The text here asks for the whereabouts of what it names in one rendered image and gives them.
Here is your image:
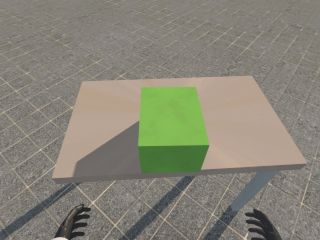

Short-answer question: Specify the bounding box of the right robot hand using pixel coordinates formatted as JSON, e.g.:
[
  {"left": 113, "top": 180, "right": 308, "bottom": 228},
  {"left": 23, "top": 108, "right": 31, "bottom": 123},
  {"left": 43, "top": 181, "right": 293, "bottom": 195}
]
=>
[{"left": 245, "top": 209, "right": 282, "bottom": 240}]

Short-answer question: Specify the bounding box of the left robot hand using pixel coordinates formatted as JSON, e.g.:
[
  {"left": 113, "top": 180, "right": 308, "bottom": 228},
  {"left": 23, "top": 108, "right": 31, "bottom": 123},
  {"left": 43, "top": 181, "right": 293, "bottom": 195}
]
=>
[{"left": 54, "top": 204, "right": 91, "bottom": 240}]

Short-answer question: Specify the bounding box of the carton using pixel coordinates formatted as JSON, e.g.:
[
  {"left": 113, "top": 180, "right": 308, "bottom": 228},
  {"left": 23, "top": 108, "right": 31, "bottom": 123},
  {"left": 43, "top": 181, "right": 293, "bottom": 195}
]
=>
[{"left": 138, "top": 87, "right": 210, "bottom": 173}]

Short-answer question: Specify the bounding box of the table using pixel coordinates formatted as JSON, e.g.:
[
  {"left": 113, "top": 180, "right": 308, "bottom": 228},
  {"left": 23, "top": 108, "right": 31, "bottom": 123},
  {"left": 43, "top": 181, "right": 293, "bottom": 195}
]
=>
[{"left": 52, "top": 75, "right": 308, "bottom": 212}]

